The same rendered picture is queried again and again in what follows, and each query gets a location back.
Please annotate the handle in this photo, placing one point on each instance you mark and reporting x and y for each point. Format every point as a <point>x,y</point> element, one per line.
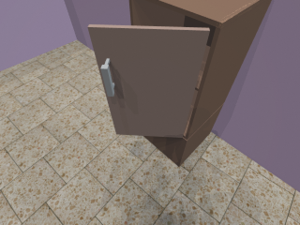
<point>107,78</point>

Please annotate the cupboard door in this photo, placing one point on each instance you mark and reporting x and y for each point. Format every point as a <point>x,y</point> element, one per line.
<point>155,70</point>

